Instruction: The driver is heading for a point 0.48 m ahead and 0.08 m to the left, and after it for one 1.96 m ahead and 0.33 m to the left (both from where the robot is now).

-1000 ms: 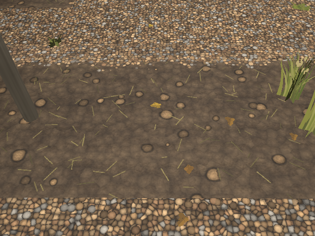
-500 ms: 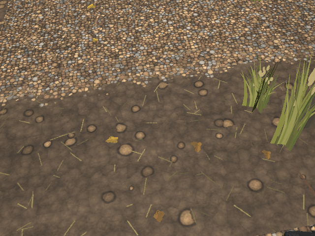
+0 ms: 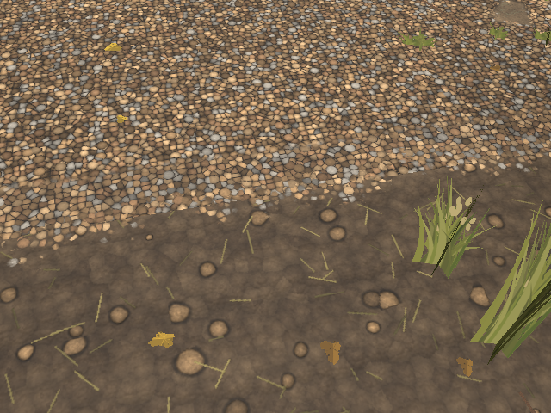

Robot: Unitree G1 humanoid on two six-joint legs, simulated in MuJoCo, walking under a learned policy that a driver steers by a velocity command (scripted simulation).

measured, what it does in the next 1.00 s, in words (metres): walks ahead, turning left: right foot, then left foot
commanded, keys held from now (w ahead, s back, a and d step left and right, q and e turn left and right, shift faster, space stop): w+q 0.68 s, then w+e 0.32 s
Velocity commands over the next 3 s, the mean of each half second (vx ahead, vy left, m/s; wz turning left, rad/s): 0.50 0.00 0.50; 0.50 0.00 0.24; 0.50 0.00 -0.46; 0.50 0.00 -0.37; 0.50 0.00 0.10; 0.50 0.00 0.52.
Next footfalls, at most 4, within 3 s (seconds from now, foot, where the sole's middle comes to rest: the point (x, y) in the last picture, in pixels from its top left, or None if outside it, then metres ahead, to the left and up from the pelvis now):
0.20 right None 0.27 -0.14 -0.79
0.70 left None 0.45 0.20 -0.79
1.28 right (219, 286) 0.82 0.11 -0.79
1.74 left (141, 219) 1.06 0.34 -0.79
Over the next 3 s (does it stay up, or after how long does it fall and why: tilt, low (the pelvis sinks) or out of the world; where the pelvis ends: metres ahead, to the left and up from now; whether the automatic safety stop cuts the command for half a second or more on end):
stays up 1.55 0.24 -0.01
